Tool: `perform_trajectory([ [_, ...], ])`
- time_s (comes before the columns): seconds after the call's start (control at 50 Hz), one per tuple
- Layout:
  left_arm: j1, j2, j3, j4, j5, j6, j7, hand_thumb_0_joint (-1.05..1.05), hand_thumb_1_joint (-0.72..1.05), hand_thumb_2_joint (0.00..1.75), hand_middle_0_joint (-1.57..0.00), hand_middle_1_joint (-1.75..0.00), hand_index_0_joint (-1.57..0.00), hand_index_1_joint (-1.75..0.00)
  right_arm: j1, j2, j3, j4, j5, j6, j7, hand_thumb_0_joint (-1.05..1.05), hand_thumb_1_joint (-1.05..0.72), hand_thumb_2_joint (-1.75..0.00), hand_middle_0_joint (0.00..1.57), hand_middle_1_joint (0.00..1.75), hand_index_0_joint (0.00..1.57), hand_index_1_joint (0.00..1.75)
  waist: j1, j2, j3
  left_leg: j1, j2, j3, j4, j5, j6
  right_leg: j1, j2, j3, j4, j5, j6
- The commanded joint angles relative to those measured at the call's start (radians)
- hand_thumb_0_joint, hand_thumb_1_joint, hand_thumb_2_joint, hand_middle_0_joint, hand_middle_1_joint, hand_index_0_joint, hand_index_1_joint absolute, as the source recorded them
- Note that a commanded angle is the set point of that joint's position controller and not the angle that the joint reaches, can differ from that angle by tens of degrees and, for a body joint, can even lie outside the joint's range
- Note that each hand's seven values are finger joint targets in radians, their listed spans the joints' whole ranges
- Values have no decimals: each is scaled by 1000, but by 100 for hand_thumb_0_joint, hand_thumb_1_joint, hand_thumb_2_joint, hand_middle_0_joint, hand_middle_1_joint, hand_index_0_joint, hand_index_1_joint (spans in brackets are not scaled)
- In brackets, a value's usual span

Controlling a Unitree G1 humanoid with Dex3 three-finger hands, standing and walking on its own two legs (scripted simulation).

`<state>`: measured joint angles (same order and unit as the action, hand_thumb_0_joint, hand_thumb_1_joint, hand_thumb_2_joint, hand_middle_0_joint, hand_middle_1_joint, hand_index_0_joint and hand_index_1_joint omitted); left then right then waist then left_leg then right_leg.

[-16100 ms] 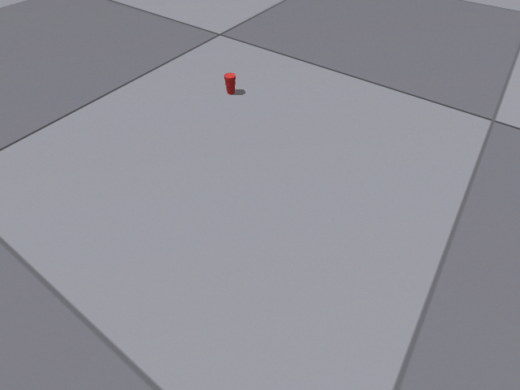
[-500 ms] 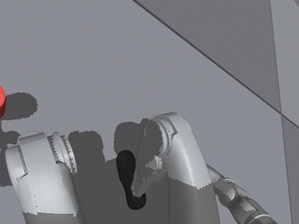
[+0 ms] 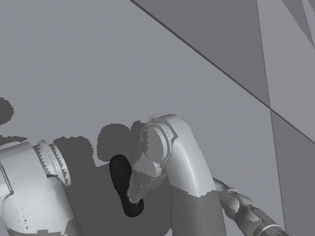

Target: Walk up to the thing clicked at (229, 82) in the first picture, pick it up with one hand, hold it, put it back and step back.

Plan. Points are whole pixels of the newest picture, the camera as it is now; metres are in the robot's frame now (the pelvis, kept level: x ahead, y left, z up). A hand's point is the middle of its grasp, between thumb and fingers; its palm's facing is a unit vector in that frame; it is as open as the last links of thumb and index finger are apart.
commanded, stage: close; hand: left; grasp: from the side
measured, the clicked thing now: out of the picture +0.43 +0.28 -0.22
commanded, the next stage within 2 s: settle in 0.54 s
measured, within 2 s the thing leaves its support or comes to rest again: leaves its support in 1.06 s
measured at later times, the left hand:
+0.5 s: hand out of the picture +0.42 +0.28 -0.18, palm faces +0.34 -0.94 +0.00, open 10.4 cm
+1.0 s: hand out of the picture +0.43 +0.28 -0.18, palm faces +0.36 -0.93 +0.00, open 10.4 cm
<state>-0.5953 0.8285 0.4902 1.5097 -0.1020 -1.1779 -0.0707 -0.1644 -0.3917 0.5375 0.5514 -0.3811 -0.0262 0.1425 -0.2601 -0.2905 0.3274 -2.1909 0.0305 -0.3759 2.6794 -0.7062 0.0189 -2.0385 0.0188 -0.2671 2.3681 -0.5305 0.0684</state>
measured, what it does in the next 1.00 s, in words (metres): stands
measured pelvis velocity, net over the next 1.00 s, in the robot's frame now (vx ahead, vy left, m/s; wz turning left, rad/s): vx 0.00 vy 0.00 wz -0.02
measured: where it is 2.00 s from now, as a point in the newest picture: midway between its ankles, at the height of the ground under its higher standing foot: (93, 220)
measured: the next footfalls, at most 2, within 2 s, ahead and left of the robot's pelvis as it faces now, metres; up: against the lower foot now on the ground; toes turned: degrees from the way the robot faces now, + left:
none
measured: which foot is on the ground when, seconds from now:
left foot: down 0.00-1.00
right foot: down 0.00-1.00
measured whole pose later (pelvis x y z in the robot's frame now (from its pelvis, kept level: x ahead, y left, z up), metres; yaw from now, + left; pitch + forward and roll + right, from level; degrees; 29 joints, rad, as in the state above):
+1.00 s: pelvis +0.00 +0.00 +0.01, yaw -1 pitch +10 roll -19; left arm -0.66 0.87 0.49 1.47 -0.06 -1.12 0.02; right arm -0.17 -0.38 0.55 0.55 -0.39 0.01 0.15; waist -0.27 -0.30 0.35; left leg -2.19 0.03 -0.39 2.67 -0.72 0.02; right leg -2.04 0.03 -0.28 2.35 -0.53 0.07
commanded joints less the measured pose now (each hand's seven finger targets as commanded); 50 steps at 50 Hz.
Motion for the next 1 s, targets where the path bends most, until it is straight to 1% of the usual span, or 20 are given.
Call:
perform_trajectory([
  [0.0,-211,153,-6,-117,4,-75,29,0,-10,34,-30,-29,-28,-30,-3,-364,-121,-12,-4,14,-23,0,-90,-90,20,30,20,30,-124,543,-503,338,45,68,-384,49,-47,246,52,-102,-139,64,-60],
  [0.04,-213,164,-4,-118,8,-80,38,0,-3,39,-33,-33,-32,-33,-4,-362,-117,-12,-6,14,-22,0,-89,-90,20,30,20,30,-123,536,-518,348,48,64,-380,53,-47,249,55,-102,-141,73,-59],
  [0.14,-234,174,-27,-99,28,-79,51,0,13,49,-41,-41,-40,-42,-4,-361,-109,-5,-12,23,-23,0,-88,-90,20,30,20,30,-133,555,-503,353,50,59,-382,73,-49,248,58,-105,-138,89,-61],
  [0.2,-241,168,-21,-92,31,-73,62,0,21,55,-48,-48,-46,-48,-4,-362,-108,-3,-16,27,-23,0,-88,-90,20,30,20,30,-141,551,-508,367,52,53,-383,89,-51,250,58,-108,-141,103,-59],
  [0.28,-238,172,-24,-86,38,-68,70,0,32,66,-57,-59,-57,-59,-5,-363,-107,0,-18,34,-21,0,-87,-89,20,30,20,30,-141,556,-501,371,53,49,-388,80,-52,252,59,-109,-146,97,-59],
  [0.3,-249,191,-19,-82,38,-66,73,0,35,67,-61,-61,-60,-61,-12,-361,-105,-6,-15,34,-22,0,-87,-89,20,30,20,30,-137,542,-492,345,50,55,-382,54,-46,247,62,-108,-153,75,-60],
  [0.32,-265,183,-25,-85,40,-68,78,0,36,71,-63,-64,-62,-64,-9,-363,-103,-5,-16,35,-21,0,-88,-90,20,30,20,30,-150,544,-482,346,52,47,-389,60,-48,245,58,-112,-150,81,-59],
  [0.34,-257,192,-17,-84,38,-65,82,0,35,72,-65,-66,-64,-66,-12,-359,-104,-9,-13,36,-21,0,-87,-89,20,30,20,30,-138,536,-478,336,51,50,-389,44,-43,243,61,-107,-157,66,-60],
  [0.5,-286,204,-13,-83,49,-68,98,0,38,94,-90,-92,-89,-93,-4,-357,-99,-1,-18,43,-23,0,-88,-90,20,30,20,30,-153,546,-502,365,59,45,-385,82,-47,249,63,-107,-153,96,-60],
  [0.56,-297,208,-22,-76,62,-69,102,0,39,100,-96,-100,-96,-100,-8,-362,-100,-1,-21,47,-23,0,-88,-90,20,30,20,30,-161,569,-480,375,63,36,-397,73,-51,233,61,-112,-145,89,-61],
  [0.64,-304,211,-16,-68,58,-70,108,0,38,116,-107,-116,-105,-119,-5,-361,-94,-6,-23,51,-19,0,-91,-91,20,30,20,30,-161,569,-493,373,60,37,-398,76,-50,246,62,-113,-148,90,-61],
  [0.66,-296,211,-11,-74,57,-69,107,0,40,118,-107,-117,-105,-120,-10,-360,-95,-11,-23,52,-20,0,-90,-91,20,30,20,30,-153,567,-495,381,61,36,-398,87,-51,242,63,-111,-147,95,-63],
  [0.7,-300,207,-20,-71,59,-66,103,0,38,122,-111,-122,-110,-125,-3,-362,-95,-6,-22,55,-19,0,-91,-91,20,30,20,30,-161,581,-487,380,60,39,-399,86,-52,246,61,-114,-148,96,-62],
  [0.74,-292,215,-18,-79,58,-64,101,0,39,123,-114,-124,-112,-127,-10,-362,-95,-5,-20,53,-20,0,-91,-91,20,30,20,30,-150,580,-489,380,61,39,-398,87,-51,247,62,-111,-148,101,-62],
  [0.76,-291,203,-12,-85,54,-61,99,0,39,125,-115,-126,-114,-129,-5,-362,-97,-6,-21,54,-20,0,-91,-91,20,30,20,30,-156,576,-506,392,62,40,-390,107,-52,257,62,-111,-147,114,-60],
  [0.86,-312,208,-9,-150,36,-60,91,0,30,123,-120,-129,-118,-132,7,-359,-100,-2,-15,54,-18,0,-92,-91,20,30,20,30,-147,593,-535,389,57,51,-385,113,-49,278,62,-106,-149,119,-63],
  [0.9,-308,209,-5,-189,34,-54,87,0,28,125,-120,-130,-118,-133,17,-355,-109,4,-12,54,-17,0,-91,-91,20,30,20,30,-133,605,-558,394,56,61,-384,123,-49,290,62,-96,-150,125,-65],
  [0.94,-326,235,16,-269,30,-48,85,0,26,124,-120,-131,-119,-134,20,-355,-120,3,-7,53,-16,0,-91,-91,20,30,20,30,-119,639,-585,410,57,67,-389,133,-51,289,58,-90,-146,130,-67],
  [0.96,-324,220,13,-296,31,-39,84,0,26,125,-120,-131,-118,-134,31,-350,-129,2,-5,53,-15,0,-91,-91,20,30,20,30,-114,645,-603,418,56,75,-390,139,-50,299,58,-83,-149,137,-68],
  [0.98,-310,234,36,-335,30,-31,86,0,25,125,-122,-132,-120,-135,41,-351,-138,8,-4,55,-15,0,-92,-91,20,30,20,30,-104,662,-634,437,57,75,-395,153,-55,302,58,-83,-146,145,-69],
])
